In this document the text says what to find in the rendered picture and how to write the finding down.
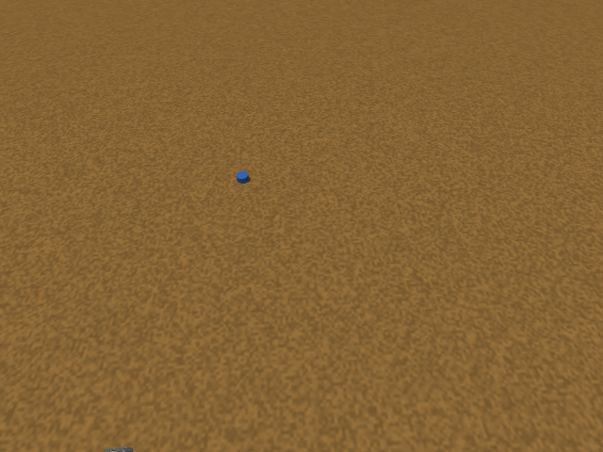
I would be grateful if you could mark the tin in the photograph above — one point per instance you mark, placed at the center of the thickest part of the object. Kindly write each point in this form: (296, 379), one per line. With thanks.
(242, 177)

